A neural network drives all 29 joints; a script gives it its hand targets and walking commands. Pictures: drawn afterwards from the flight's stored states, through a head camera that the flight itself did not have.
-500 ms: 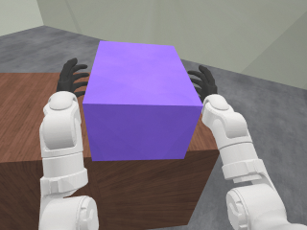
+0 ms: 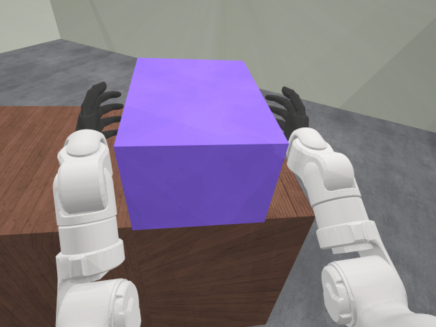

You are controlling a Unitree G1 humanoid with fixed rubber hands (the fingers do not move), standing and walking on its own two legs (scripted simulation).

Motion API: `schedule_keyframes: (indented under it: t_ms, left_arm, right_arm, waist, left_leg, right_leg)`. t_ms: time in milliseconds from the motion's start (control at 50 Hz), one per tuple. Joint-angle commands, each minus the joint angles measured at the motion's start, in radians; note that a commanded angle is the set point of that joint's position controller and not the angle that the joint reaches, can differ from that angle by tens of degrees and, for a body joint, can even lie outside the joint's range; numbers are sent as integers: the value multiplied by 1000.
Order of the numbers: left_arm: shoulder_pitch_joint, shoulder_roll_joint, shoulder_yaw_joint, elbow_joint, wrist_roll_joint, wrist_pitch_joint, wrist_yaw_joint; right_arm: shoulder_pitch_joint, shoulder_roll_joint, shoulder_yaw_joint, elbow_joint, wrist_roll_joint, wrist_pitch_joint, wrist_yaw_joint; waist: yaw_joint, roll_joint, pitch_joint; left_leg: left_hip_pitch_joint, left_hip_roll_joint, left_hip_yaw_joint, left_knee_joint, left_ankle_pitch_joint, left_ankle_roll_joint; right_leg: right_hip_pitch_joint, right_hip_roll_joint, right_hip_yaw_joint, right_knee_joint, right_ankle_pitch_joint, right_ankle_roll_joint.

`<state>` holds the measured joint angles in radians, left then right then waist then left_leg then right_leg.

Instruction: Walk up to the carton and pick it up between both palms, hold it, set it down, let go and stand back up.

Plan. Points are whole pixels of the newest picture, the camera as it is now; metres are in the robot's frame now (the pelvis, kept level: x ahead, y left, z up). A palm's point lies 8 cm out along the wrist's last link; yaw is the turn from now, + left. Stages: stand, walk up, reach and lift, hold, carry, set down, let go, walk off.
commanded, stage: hold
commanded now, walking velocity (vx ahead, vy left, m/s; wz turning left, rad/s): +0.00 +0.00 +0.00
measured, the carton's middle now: (195, 133) +0.44 +0.01 +0.19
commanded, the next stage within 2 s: none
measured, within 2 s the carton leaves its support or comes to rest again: neither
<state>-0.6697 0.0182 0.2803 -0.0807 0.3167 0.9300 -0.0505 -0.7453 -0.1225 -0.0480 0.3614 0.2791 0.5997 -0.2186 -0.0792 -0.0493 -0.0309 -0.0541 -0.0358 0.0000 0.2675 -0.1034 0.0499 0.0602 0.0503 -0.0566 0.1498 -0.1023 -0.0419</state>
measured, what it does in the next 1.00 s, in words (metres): stands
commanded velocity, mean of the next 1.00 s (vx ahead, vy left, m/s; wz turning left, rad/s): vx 0.00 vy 0.00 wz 0.00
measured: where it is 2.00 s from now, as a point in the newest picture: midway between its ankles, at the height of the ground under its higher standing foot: outside the picture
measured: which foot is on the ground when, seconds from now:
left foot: down 0.00-1.00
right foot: down 0.00-1.00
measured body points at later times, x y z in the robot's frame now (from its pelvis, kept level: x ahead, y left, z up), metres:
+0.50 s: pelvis +0.00 +0.00 +0.00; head -0.05 +0.02 +0.45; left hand +0.37 +0.17 +0.24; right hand +0.38 -0.16 +0.22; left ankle +0.04 +0.08 -0.75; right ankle +0.00 -0.09 -0.75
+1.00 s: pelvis +0.00 -0.01 +0.00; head -0.05 +0.02 +0.45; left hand +0.36 +0.16 +0.24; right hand +0.37 -0.17 +0.22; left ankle +0.04 +0.08 -0.75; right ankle +0.00 -0.09 -0.75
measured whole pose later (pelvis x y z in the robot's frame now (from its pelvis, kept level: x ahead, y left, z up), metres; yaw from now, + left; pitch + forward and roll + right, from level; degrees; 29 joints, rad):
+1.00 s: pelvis +0.00 -0.01 +0.00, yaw +0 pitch -6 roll -1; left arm -0.65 0.02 0.29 -0.04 0.31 0.88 -0.07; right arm -0.70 -0.11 -0.02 0.37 0.26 0.55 -0.24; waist -0.08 -0.05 -0.01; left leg -0.05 -0.03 0.00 0.26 -0.10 0.04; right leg 0.05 0.06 -0.06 0.17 -0.11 -0.05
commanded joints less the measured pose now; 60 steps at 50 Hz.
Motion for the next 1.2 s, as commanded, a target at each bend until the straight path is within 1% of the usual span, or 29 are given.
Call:
schedule_keyframes:
  t_ms: [0, 340, 360, 380, 400, 440, 500, 520, 560, 580, 600, 640, 660, 680, 700, 760, 800, 840, 860, 920, 940, 960, 980, 1000, 1020, 1040, 1060, 1140, 1180]
  left_arm:
    - [-518, -385, -388, -130, -198, -43, -160]
    - [-515, -380, -372, -109, -194, -37, -158]
    - [-487, -365, -349, 56, -174, -42, -174]
    - [-525, -373, -351, 38, -183, -56, -179]
    - [-546, -390, -369, -18, -197, -71, -175]
    - [-543, -415, -385, -52, -207, -93, -170]
    - [-532, -419, -403, -113, -208, -107, -168]
    - [-528, -412, -406, -109, -207, -107, -171]
    - [-516, -398, -392, -102, -201, -103, -175]
    - [-498, -392, -382, -69, -195, -101, -176]
    - [-499, -387, -380, -59, -196, -101, -175]
    - [-489, -395, -375, -61, -196, -97, -168]
    - [-491, -402, -379, -68, -201, -98, -165]
    - [-487, -398, -373, -52, -196, -99, -165]
    - [-495, -396, -367, -59, -194, -99, -164]
    - [-508, -387, -370, -58, -195, -104, -160]
    - [-484, -377, -351, -18, -187, -104, -166]
    - [-480, -378, -351, -32, -184, -100, -171]
    - [-478, -381, -359, -49, -189, -99, -173]
    - [-495, -378, -374, -76, -195, -102, -181]
    - [-502, -376, -370, -63, -189, -102, -181]
    - [-504, -378, -374, -80, -194, -104, -180]
    - [-498, -376, -372, -66, -193, -103, -180]
    - [-514, -381, -373, -59, -193, -104, -178]
    - [-509, -390, -379, -68, -199, -105, -174]
    - [-510, -389, -385, -64, -203, -103, -172]
    - [-501, -388, -378, -37, -196, -102, -171]
    - [-527, -403, -392, -60, -204, -107, -162]
    - [-528, -396, -387, -55, -198, -110, -157]
  right_arm:
    - [-638, 277, 218, -264, 78, -54, 66]
    - [-639, 285, 226, -258, 83, -56, 65]
    - [-554, 272, 209, -68, 46, -47, 74]
    - [-586, 267, 184, -66, 38, -55, 84]
    - [-614, 276, 187, -117, 41, -70, 88]
    - [-635, 311, 214, -209, 48, -96, 87]
    - [-626, 321, 257, -270, 66, -106, 74]
    - [-616, 328, 272, -275, 67, -106, 69]
    - [-617, 322, 274, -281, 66, -104, 66]
    - [-611, 316, 278, -273, 62, -105, 68]
    - [-613, 311, 270, -256, 60, -105, 71]
    - [-635, 321, 276, -301, 61, -113, 71]
    - [-630, 319, 270, -305, 58, -116, 72]
    - [-633, 324, 273, -294, 58, -116, 72]
    - [-637, 324, 270, -286, 58, -115, 71]
    - [-625, 336, 268, -265, 55, -118, 70]
    - [-609, 334, 263, -245, 50, -117, 67]
    - [-597, 327, 265, -253, 55, -112, 62]
    - [-590, 333, 264, -262, 57, -113, 57]
    - [-584, 345, 270, -268, 64, -107, 47]
    - [-586, 340, 269, -241, 61, -102, 48]
    - [-588, 339, 271, -265, 66, -104, 49]
    - [-579, 339, 262, -245, 64, -102, 50]
    - [-601, 334, 253, -250, 57, -104, 53]
    - [-601, 335, 254, -263, 54, -107, 55]
    - [-607, 329, 255, -270, 55, -104, 57]
    - [-601, 326, 249, -249, 45, -103, 59]
    - [-621, 336, 240, -243, 40, -109, 67]
    - [-623, 328, 230, -232, 39, -111, 73]
  waist:
    - [-10, 89, -319]
    - [-3, 72, -310]
    - [-29, 121, -137]
    - [-24, 120, -158]
    - [-26, 118, -220]
    - [-25, 105, -313]
    - [-24, 98, -398]
    - [-22, 88, -393]
    - [-15, 65, -370]
    - [-9, 41, -343]
    - [-5, 43, -319]
    - [5, 29, -325]
    - [2, 43, -337]
    - [5, 39, -324]
    - [5, 49, -326]
    - [11, 46, -316]
    - [9, 43, -292]
    - [8, 49, -303]
    - [-1, 50, -314]
    - [-10, 67, -332]
    - [-8, 73, -300]
    - [-7, 67, -317]
    - [-6, 77, -298]
    - [-11, 78, -304]
    - [-9, 76, -312]
    - [-13, 76, -315]
    - [-14, 85, -282]
    - [-17, 92, -299]
    - [-13, 98, -307]
  left_leg:
    - [155, 61, -51, -10, 175, -74]
    - [140, 50, -39, -16, 144, -58]
    - [102, 61, -31, -20, 39, -80]
    - [83, 64, -32, -41, -26, -82]
    - [74, 59, -28, -42, -13, -82]
    - [110, 51, -25, -14, 85, -73]
    - [211, 48, -39, 26, 261, -76]
    - [211, 48, -43, 35, 287, -71]
    - [207, 50, -42, 29, 275, -70]
    - [199, 52, -42, 18, 224, -64]
    - [178, 53, -39, 4, 174, -62]
    - [154, 50, -32, -8, 140, -55]
    - [162, 48, -33, -8, 144, -58]
    - [170, 49, -32, -6, 143, -55]
    - [166, 50, -35, -4, 153, -57]
    - [153, 44, -28, -2, 145, -47]
    - [146, 47, -26, -9, 132, -43]
    - [149, 43, -26, -5, 163, -45]
    - [156, 40, -29, -2, 178, -46]
    - [151, 35, -25, 3, 181, -43]
    - [141, 36, -24, 0, 165, -47]
    - [149, 37, -27, -1, 152, -45]
    - [139, 36, -24, -4, 135, -47]
    - [134, 38, -24, -9, 104, -52]
    - [131, 44, -24, -14, 98, -54]
    - [143, 43, -26, -9, 108, -54]
    - [131, 45, -23, -11, 91, -58]
    - [128, 45, -28, -11, 81, -62]
    - [131, 46, -27, -10, 83, -63]
  right_leg:
    - [10, -45, 30, -6, 165, 15]
    - [20, -52, 31, -5, 179, 26]
    - [-68, -67, 15, 2, 50, 28]
    - [-73, -51, 7, -8, -24, 22]
    - [-50, -44, 6, -1, -4, 20]
    - [-18, -46, 18, 11, 101, 26]
    - [5, -41, 25, 18, 237, 30]
    - [1, -46, 28, 18, 270, 32]
    - [-5, -48, 21, 15, 259, 34]
    - [-18, -53, 20, 10, 218, 37]
    - [-28, -51, 18, 8, 163, 35]
    - [-17, -48, 17, 6, 149, 39]
    - [-10, -48, 16, 9, 153, 39]
    - [-16, -51, 19, 9, 161, 42]
    - [-5, -47, 21, 10, 166, 39]
    - [-6, -57, 24, 14, 172, 47]
    - [-13, -64, 29, 11, 179, 48]
    - [7, -60, 30, 13, 216, 45]
    - [4, -61, 30, 15, 239, 50]
    - [9, -63, 37, 16, 254, 48]
    - [0, -64, 33, 16, 233, 48]
    - [5, -60, 27, 17, 213, 47]
    - [-10, -62, 28, 14, 190, 48]
    - [-24, -59, 23, 7, 143, 45]
    - [-26, -55, 20, 4, 127, 40]
    - [-18, -51, 19, 3, 133, 42]
    - [-26, -49, 18, 2, 113, 39]
    - [-35, -48, 12, 6, 90, 32]
    - [-42, -43, 14, 3, 81, 34]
